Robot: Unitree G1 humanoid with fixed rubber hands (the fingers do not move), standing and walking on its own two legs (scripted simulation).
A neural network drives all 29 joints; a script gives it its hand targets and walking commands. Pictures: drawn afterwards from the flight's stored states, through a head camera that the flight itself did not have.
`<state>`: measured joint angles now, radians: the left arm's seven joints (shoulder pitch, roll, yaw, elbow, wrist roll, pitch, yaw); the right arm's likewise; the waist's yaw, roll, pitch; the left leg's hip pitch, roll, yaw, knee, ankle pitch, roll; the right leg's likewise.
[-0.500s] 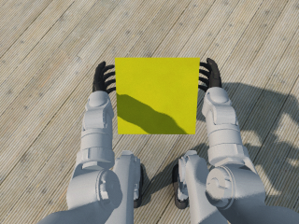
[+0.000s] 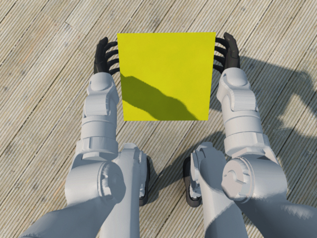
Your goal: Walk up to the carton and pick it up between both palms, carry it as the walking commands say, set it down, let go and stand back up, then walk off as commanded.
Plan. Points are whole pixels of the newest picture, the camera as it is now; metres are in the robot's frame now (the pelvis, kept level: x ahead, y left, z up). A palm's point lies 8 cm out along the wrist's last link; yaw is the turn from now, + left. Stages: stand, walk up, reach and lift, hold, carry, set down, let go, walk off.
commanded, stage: set down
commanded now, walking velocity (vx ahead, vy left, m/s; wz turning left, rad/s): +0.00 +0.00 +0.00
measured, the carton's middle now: (164, 73) +0.51 +0.01 -0.20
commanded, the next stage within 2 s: none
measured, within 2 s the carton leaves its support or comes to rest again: neither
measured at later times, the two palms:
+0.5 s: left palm (113, 76) +0.50 +0.15 -0.17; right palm (218, 72) +0.50 -0.14 -0.17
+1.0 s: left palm (116, 72) +0.53 +0.16 -0.23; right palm (213, 69) +0.53 -0.14 -0.23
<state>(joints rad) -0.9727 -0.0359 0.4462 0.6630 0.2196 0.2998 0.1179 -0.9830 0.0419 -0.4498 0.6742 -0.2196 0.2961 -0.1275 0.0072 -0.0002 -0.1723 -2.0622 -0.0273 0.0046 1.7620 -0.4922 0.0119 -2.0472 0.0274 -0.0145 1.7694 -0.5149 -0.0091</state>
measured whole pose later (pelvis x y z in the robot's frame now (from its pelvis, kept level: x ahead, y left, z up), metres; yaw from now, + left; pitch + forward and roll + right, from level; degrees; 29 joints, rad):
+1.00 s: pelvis -0.01 +0.00 -0.11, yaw +0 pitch +41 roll +0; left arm -1.31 0.15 0.39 0.83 0.10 0.23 0.08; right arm -1.31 -0.14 -0.39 0.84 -0.09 0.23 -0.09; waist 0.00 -0.01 0.16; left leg -2.30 -0.02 0.02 2.12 -0.54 0.01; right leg -2.29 0.04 -0.02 2.13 -0.56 -0.01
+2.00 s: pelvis +0.00 +0.00 -0.11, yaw +0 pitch +44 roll +0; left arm -1.36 0.16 0.48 0.85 0.15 0.17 -0.01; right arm -1.36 -0.13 -0.48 0.83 -0.16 0.17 -0.01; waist 0.00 0.00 0.17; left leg -2.34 -0.04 0.02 2.15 -0.57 0.01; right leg -2.33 0.04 -0.01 2.17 -0.60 -0.01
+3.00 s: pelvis -0.01 +0.00 -0.12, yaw +0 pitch +38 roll +0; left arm -1.33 0.36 0.08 1.10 -0.23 0.01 0.11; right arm -1.32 -0.34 -0.07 1.07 0.21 0.02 -0.12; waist 0.00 -0.01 0.32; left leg -2.28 -0.03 0.02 2.18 -0.56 0.01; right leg -2.27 0.05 -0.01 2.20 -0.58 0.00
